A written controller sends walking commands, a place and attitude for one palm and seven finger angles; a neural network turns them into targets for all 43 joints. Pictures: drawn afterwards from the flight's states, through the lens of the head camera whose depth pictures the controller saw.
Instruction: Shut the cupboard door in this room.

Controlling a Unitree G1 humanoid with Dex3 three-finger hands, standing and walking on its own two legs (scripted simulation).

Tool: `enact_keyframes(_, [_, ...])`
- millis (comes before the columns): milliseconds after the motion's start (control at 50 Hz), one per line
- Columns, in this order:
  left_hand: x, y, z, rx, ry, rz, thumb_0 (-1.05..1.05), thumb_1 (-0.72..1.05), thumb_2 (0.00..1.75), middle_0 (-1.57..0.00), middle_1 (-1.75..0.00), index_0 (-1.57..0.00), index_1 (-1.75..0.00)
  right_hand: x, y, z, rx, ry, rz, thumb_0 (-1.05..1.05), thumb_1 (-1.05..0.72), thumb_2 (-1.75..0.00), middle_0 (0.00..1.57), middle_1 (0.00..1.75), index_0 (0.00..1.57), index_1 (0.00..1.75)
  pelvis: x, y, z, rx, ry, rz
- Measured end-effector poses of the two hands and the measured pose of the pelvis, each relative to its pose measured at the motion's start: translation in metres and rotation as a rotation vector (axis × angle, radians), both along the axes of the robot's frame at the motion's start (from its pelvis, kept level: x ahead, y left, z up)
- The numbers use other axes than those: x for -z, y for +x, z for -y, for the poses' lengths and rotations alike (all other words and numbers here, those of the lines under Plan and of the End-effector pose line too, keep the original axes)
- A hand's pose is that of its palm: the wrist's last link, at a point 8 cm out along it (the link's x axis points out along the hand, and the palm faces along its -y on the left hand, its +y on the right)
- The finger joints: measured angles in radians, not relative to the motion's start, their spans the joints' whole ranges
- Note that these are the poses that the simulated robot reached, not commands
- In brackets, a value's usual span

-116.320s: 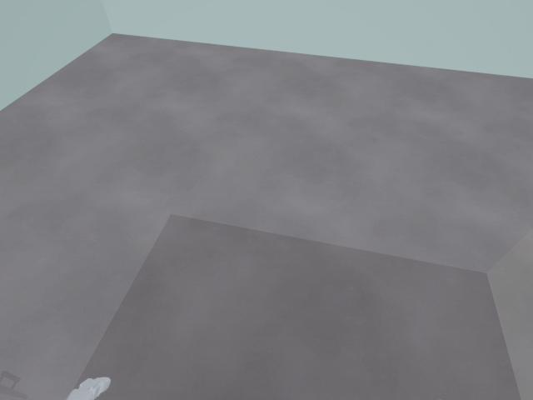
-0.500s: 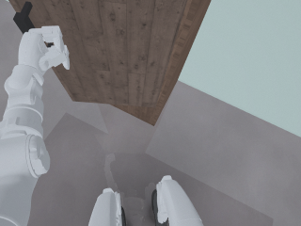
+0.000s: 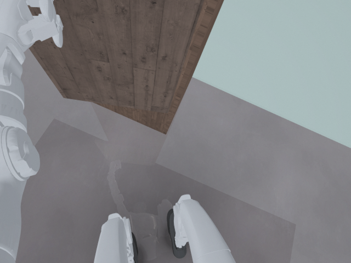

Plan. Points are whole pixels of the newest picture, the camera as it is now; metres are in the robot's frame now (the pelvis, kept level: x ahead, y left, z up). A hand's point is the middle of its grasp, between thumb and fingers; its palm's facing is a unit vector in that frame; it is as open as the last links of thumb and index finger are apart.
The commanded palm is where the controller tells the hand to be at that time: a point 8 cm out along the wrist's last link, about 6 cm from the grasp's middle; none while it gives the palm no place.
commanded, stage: push the door shut along its arc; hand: left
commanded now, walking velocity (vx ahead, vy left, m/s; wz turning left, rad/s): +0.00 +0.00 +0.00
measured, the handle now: (5, 4) +0.63 +0.23 +0.08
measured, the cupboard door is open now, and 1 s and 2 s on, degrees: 17 7 7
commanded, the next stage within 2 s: pull the fist back off the door in 0.24 s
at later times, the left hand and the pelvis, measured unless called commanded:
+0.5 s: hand (61, 6) +0.63 +0.14 +0.08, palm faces +0.07 -0.99 +0.09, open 3.1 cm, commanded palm +0.60 +0.14 +0.08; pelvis +0.00 +0.00 -0.01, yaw -1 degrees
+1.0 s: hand (61, 47) +0.54 +0.14 +0.07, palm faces +0.10 -1.00 -0.01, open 3.1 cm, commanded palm +0.51 +0.17 +0.08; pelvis +0.02 -0.02 +0.03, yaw +1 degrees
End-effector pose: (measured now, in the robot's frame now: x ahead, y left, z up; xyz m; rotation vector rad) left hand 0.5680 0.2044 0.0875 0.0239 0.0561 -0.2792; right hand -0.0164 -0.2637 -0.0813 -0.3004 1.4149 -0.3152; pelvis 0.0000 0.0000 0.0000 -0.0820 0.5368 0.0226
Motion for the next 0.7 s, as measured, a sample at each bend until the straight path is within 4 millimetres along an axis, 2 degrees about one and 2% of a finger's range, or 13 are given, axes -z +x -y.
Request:
enact_keyframes(360, [-0.004, 0.036, 0.017, 0.041, 0.01, -0.023, -0.01, 0.92, 0.93, -1.3, -1.5, -1.3, -1.5, 0.004, -0.026, -0.01, 0.037, -0.004, -0.079, 0.01, -0.9, -0.9, 0.2, 0.3, 0.2, 0.3, 0.011, 0.002, 0.0, -0.003, -0.012, -0.048])
enact_keyframes(420, [0.001, 0.041, 0.016, -0.114, -0.094, -0.021, 0.01, 0.88, 0.92, -1.3, -1.5, -1.3, -1.5, 0.003, -0.029, -0.012, 0.02, 0.012, -0.095, 0.0, -0.9, -0.9, 0.2, 0.3, 0.2, 0.3, 0.013, 0.003, 0.001, -0.001, -0.017, -0.066])
enact_keyframes(480, [0.012, 0.038, 0.014, -0.302, -0.131, -0.028, 0.01, 0.88, 0.91, -1.3, -1.5, -1.29, -1.5, 0.003, -0.031, -0.018, 0.006, 0.061, -0.112, 0.01, -0.91, -0.9, 0.2, 0.3, 0.2, 0.3, 0.01, 0.003, 0.002, 0.003, -0.012, -0.068])
enact_keyframes(540, [0.02, 0.029, 0.019, -0.403, -0.03, -0.004, 0.02, 0.88, 0.9, -1.3, -1.5, -1.29, -1.5, 0.002, -0.032, -0.025, -0.002, 0.123, -0.124, 0.0, -0.91, -0.9, 0.2, 0.3, 0.2, 0.3, 0.006, 0.005, 0.003, 0.005, -0.005, -0.065])
enact_keyframes(620, [0.022, 0.016, 0.031, -0.384, 0.048, 0.016, 0.02, 0.89, 0.9, -1.3, -1.5, -1.29, -1.5, 0.001, -0.031, -0.029, 0.018, 0.173, -0.128, 0.0, -0.91, -0.9, 0.2, 0.3, 0.2, 0.3, -0.003, 0.008, 0.006, 0.006, 0.006, -0.042])
enact_keyframes(700, [0.012, 0.009, 0.041, -0.36, -0.01, -0.008, 0.02, 0.9, 0.9, -1.3, -1.5, -1.29, -1.5, -0.005, -0.024, -0.025, 0.035, 0.173, -0.1, 0.01, -0.91, -0.9, 0.2, 0.3, 0.2, 0.3, -0.013, 0.012, 0.01, 0.005, 0.015, -0.012])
